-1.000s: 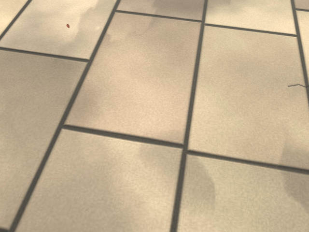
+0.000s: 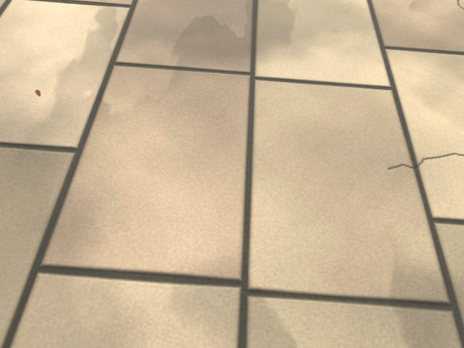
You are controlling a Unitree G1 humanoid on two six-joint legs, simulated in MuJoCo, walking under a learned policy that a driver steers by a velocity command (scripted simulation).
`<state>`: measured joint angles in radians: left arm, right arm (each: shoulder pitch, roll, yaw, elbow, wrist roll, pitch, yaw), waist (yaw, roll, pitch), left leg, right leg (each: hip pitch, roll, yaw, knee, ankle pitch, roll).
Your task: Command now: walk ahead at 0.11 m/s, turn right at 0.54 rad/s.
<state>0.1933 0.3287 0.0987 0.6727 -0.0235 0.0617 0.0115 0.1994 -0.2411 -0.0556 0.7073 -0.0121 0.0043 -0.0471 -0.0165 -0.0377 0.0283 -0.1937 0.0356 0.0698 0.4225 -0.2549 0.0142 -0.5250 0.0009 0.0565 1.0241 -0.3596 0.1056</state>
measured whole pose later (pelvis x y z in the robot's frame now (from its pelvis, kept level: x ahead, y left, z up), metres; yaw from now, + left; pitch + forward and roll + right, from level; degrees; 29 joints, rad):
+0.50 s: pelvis +0.13 -0.08 +0.00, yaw -10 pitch +2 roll +0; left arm 0.35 0.27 0.03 0.72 0.00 -0.06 0.00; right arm 0.16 -0.30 -0.05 0.74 0.02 -0.08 0.05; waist 0.04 0.05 0.02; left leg -0.70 0.09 0.02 0.73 0.06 -0.01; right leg 0.05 0.06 -0.01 0.21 -0.29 -0.06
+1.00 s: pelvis +0.37 -0.10 -0.01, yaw +6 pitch +3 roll +0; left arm 0.12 0.31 0.02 0.62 0.02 -0.03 0.04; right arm 0.20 -0.32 -0.06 0.69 0.01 0.00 -0.01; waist -0.03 -0.02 0.06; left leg -0.34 -0.13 -0.13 0.44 -0.14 0.06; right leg -0.64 -0.03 0.13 0.85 -0.24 0.10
